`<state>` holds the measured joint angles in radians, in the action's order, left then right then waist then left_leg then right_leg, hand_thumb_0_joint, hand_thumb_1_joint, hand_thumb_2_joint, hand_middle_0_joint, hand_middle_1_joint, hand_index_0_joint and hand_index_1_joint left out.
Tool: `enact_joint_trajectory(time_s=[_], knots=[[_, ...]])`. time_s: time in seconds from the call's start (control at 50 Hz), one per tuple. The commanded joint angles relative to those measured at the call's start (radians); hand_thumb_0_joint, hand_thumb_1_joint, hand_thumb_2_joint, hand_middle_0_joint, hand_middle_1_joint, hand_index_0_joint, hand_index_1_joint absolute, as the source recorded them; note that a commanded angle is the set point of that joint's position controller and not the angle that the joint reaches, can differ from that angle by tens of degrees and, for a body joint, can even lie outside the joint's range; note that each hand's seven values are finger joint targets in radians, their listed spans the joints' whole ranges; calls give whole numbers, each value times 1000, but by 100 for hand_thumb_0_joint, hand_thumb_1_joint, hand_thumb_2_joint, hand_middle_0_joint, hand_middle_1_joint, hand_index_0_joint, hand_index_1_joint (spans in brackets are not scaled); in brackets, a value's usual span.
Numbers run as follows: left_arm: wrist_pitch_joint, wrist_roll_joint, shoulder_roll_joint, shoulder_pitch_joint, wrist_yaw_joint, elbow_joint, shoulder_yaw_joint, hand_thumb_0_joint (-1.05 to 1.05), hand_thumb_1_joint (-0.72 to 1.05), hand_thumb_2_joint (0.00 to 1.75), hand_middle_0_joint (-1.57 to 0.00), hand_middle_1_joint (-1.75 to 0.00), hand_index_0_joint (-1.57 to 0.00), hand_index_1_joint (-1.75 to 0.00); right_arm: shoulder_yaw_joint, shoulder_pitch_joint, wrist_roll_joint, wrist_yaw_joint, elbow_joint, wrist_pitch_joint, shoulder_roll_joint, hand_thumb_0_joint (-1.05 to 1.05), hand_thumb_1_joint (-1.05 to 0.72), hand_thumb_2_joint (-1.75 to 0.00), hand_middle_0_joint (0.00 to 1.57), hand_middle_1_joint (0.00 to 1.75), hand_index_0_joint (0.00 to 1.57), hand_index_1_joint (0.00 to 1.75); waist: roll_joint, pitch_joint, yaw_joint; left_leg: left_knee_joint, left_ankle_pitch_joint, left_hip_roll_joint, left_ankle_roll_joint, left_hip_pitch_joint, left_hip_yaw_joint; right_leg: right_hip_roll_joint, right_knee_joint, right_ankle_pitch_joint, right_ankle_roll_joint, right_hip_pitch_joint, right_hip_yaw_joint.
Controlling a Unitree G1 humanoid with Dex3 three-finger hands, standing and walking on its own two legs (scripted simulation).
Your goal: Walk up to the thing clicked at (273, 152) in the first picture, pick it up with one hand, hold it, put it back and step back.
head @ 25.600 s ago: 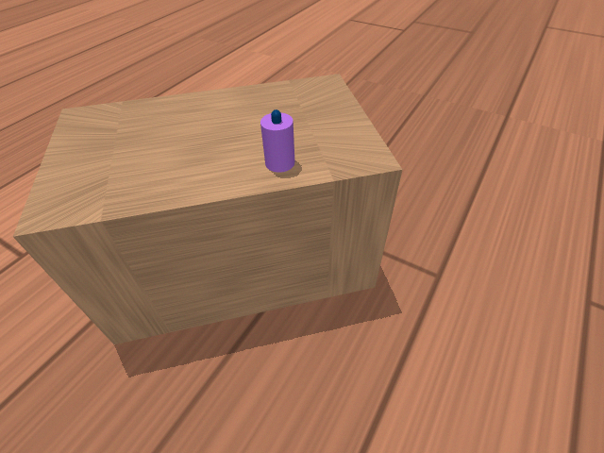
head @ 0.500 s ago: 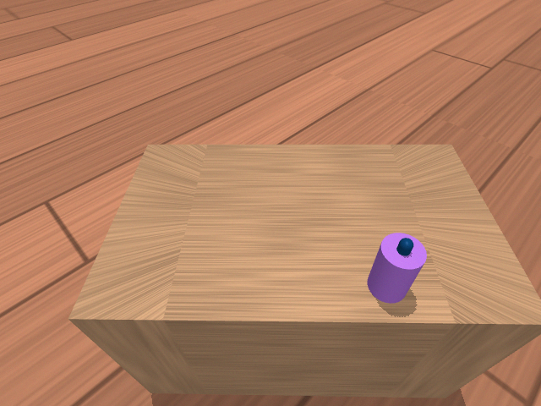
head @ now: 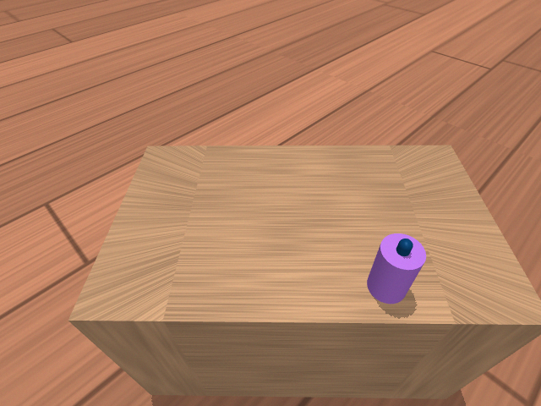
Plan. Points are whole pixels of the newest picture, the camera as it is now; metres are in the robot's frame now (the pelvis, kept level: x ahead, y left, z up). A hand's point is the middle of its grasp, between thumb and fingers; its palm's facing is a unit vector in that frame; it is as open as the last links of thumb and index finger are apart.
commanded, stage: stand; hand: right
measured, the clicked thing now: (396, 265) +0.42 -0.23 -0.10
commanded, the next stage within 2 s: step back in 1.10 s
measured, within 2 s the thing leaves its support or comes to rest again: neither
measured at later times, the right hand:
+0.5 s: hand out of the picture +0.06 -0.25 -0.16, palm faces -0.02 +0.94 -0.34, open 7.3 cm
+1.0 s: hand out of the picture +0.06 -0.25 -0.16, palm faces -0.02 +0.94 -0.34, open 7.3 cm
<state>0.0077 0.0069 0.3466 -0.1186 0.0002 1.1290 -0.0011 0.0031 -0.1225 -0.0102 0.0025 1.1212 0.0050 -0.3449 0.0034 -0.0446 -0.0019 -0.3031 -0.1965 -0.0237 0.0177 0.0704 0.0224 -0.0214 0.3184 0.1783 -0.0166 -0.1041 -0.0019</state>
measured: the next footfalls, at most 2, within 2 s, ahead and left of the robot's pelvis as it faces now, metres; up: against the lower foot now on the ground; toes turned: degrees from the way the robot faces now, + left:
left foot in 1.46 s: -0.05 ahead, +0.14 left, +0.00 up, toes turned -1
right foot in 1.88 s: -0.13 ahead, -0.08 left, +0.00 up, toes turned -1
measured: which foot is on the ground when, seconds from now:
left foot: down 0.00-1.00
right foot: down 0.00-1.00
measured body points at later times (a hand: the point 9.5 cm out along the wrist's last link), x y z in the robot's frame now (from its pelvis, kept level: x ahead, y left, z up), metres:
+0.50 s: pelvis +0.00 +0.00 +0.00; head +0.00 +0.00 +0.45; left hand +0.06 +0.30 -0.13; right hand +0.06 -0.30 -0.13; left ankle -0.02 +0.13 -0.75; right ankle +0.00 -0.13 -0.75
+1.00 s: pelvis +0.00 +0.00 +0.00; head +0.01 +0.00 +0.45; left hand +0.07 +0.30 -0.13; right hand +0.07 -0.30 -0.13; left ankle -0.02 +0.13 -0.75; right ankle +0.00 -0.13 -0.75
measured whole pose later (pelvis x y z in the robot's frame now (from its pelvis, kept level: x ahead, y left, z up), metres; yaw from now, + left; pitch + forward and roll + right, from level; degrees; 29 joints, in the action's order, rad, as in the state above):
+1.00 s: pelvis +0.00 +0.00 +0.00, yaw +0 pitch -2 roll +0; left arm 0.01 0.01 0.35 -0.13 0.00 1.12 0.00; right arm 0.00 -0.13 -0.01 0.00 1.12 0.01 -0.35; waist 0.00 -0.05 0.00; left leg -0.30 -0.19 -0.02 0.02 0.08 0.02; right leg -0.02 0.32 0.18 -0.02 -0.11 0.00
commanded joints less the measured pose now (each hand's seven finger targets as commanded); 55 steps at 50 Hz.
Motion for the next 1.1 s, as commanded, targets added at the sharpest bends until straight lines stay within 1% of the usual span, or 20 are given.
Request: enact_joint_trajectory(time_s=[0.0,0.12,0.14,0.2,0.26,0.3,0.34,0.4,0.42,0.52,0.54,0.62,0.64,0.74,0.76,0.84,0.94,1.02,1.06,1.08], knots=[[20,3,212,28,10,-59,-39,0,90,90,-20,-30,-20,-30,38,36,0,9,-61,25,-217,0,-90,-90,20,30,20,30,-6,68,-1,37,180,-115,-34,3,-85,-115,-37,-200,34,24,74],[21,4,214,29,11,-62,-40,0,90,90,-20,-30,-20,-30,39,34,0,9,-61,24,-217,0,-90,-90,20,30,20,30,1,59,0,39,154,-113,-33,0,-85,-114,-45,-181,35,10,78],[22,5,212,29,11,-63,-39,0,90,90,-20,-30,-20,-30,38,32,0,9,-62,23,-216,0,-90,-90,20,30,20,30,-4,58,2,35,154,-114,-36,4,-80,-117,-47,-197,35,16,79],[22,5,216,27,11,-65,-41,0,90,90,-20,-30,-20,-30,39,33,0,9,-62,23,-218,0,-90,-90,20,30,20,30,-5,56,2,37,143,-112,-35,8,-79,-116,-48,-190,33,11,80],[19,4,213,27,10,-60,-41,0,90,90,-20,-30,-20,-30,35,21,-1,9,-57,23,-213,0,-90,-90,20,30,20,30,-13,37,2,53,117,-113,-34,32,-85,-114,-46,-155,34,14,81],[19,4,213,20,8,-62,-40,0,90,90,-20,-30,-20,-30,37,33,-1,7,-60,24,-218,0,-90,-90,20,30,20,30,-19,48,-1,51,108,-112,-36,20,-83,-112,-50,-142,34,4,82],[21,5,216,26,9,-63,-40,0,90,90,-20,-30,-20,-30,38,35,-1,7,-63,25,-217,0,-90,-90,20,30,20,30,-9,54,1,47,123,-115,-37,15,-86,-113,-45,-149,34,9,80],[21,6,218,27,9,-64,-40,0,90,90,-20,-30,-20,-30,38,31,-2,7,-60,24,-217,0,-90,-90,20,30,20,30,-6,48,-1,48,116,-115,-34,18,-86,-114,-48,-145,34,4,81],[22,5,219,29,9,-65,-40,0,90,90,-20,-30,-20,-30,40,30,-1,7,-61,24,-219,0,-90,-90,20,30,20,30,-3,60,3,44,126,-115,-35,8,-87,-115,-44,-150,35,7,82],[25,4,214,19,10,-63,-37,0,90,90,-20,-30,-20,-30,38,29,0,6,-59,24,-218,0,-90,-90,20,30,20,30,-2,57,0,39,143,-114,-36,14,-85,-115,-49,-182,32,14,81],[24,4,222,26,11,-65,-40,0,90,90,-20,-30,-20,-30,38,24,-1,7,-60,23,-212,0,-90,-90,20,30,20,30,7,55,3,42,131,-111,-33,15,-83,-116,-46,-170,32,10,82],[22,2,221,23,9,-62,-39,0,90,90,-20,-30,-20,-30,38,21,-2,7,-56,23,-214,0,-90,-90,20,30,20,30,-8,44,3,50,115,-110,-31,26,-86,-113,-49,-145,35,7,84],[22,4,215,18,9,-64,-37,0,90,90,-20,-30,-20,-30,37,29,-2,7,-58,23,-218,0,-90,-90,20,30,20,30,-16,45,-2,46,114,-113,-34,24,-83,-115,-51,-150,36,3,84],[21,4,218,21,9,-62,-38,0,90,90,-20,-30,-20,-30,36,24,-1,7,-56,23,-211,0,-90,-90,20,30,20,30,-3,42,0,52,115,-113,-32,27,-86,-112,-44,-139,35,2,81],[20,4,218,20,9,-65,-39,0,90,90,-20,-30,-20,-30,40,28,-1,7,-59,23,-220,0,-90,-90,20,30,20,30,-7,50,0,47,114,-112,-33,15,-84,-112,-45,-141,37,-4,82],[21,5,215,17,8,-63,-36,0,90,90,-20,-30,-20,-30,37,23,-2,6,-57,25,-216,0,-90,-90,20,30,20,30,-5,44,-1,48,112,-112,-33,31,-85,-115,-47,-146,32,5,84],[23,5,216,22,9,-66,-36,0,90,90,-20,-30,-20,-30,36,26,-1,7,-60,26,-218,0,-90,-90,20,30,20,30,-9,74,0,38,171,-118,-35,10,-86,-117,-32,-193,32,19,80],[24,2,218,24,11,-65,-35,0,90,90,-20,-30,-20,-30,37,22,1,6,-56,24,-216,0,-90,-90,20,30,20,30,0,62,2,38,166,-114,-33,10,-87,-116,-41,-187,32,12,78],[25,3,215,25,11,-67,-35,0,90,90,-20,-30,-20,-30,38,27,-2,7,-60,24,-218,0,-90,-90,20,30,20,30,-4,69,1,32,174,-113,-32,8,-81,-117,-38,-205,33,12,78],[12,-12,280,33,16,-98,-79,0,90,90,-20,-30,-20,-30,63,61,7,5,-69,3,-266,0,-90,-90,20,30,20,30,11,-39,-7,-62,300,-103,-55,71,-93,-95,50,-349,39,-71,74]])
